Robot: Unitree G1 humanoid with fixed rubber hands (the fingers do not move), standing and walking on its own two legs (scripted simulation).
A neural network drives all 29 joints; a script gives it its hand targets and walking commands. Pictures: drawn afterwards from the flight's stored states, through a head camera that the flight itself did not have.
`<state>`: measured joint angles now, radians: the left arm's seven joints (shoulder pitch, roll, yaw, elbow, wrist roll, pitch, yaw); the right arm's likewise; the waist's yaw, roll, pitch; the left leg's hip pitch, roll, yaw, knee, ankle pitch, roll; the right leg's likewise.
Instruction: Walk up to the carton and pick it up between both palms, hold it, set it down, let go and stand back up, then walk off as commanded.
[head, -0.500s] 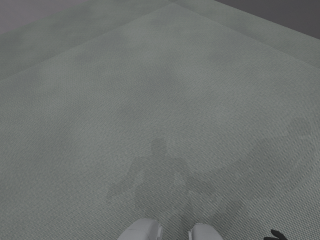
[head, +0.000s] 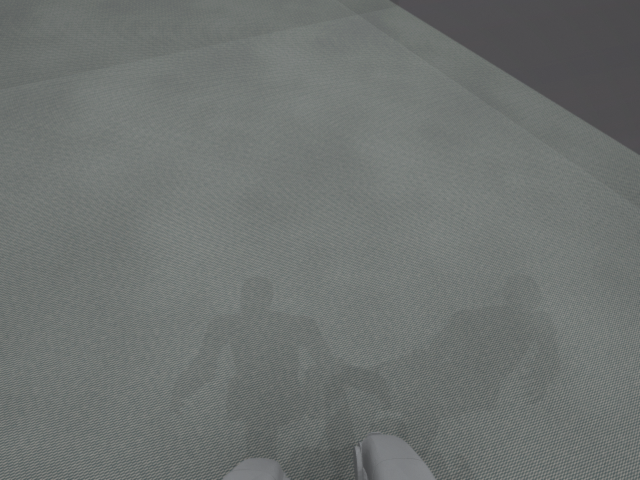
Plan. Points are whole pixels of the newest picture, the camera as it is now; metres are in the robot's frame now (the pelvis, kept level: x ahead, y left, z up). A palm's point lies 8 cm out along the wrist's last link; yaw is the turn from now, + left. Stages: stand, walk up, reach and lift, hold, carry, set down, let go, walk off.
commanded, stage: walk up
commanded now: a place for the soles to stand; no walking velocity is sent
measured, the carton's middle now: out of the picture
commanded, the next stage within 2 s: none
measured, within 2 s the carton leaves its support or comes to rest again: neither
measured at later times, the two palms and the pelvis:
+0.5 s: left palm out of the picture -0.04 +0.34 -0.09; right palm out of the picture +0.08 -0.25 -0.13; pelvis -0.05 +0.03 +0.00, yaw +6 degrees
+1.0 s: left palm out of the picture -0.10 +0.40 -0.10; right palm out of the picture +0.03 -0.19 -0.12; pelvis -0.10 +0.09 +0.00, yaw +8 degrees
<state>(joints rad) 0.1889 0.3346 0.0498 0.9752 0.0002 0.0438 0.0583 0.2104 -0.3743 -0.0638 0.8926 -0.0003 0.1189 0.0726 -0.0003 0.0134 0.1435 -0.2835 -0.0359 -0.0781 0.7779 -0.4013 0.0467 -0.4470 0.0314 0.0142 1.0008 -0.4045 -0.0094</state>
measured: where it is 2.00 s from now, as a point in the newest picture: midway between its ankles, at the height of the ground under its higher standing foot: outside the picture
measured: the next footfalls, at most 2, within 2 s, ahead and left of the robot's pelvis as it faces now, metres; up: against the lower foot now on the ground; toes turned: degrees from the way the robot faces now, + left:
right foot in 0.48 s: +0.00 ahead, -0.05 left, +0.00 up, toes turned +7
left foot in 1.06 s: -0.07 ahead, +0.25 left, +0.00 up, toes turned +6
